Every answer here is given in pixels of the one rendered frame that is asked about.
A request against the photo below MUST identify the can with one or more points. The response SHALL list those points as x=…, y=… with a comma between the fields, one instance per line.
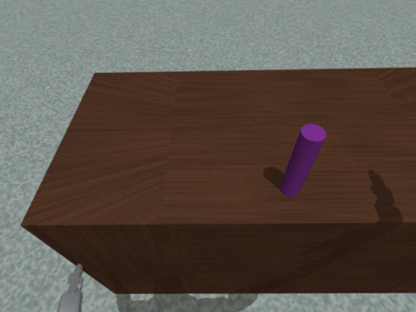
x=306, y=149

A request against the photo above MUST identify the left robot hand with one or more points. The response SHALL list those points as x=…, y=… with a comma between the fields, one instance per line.
x=71, y=300

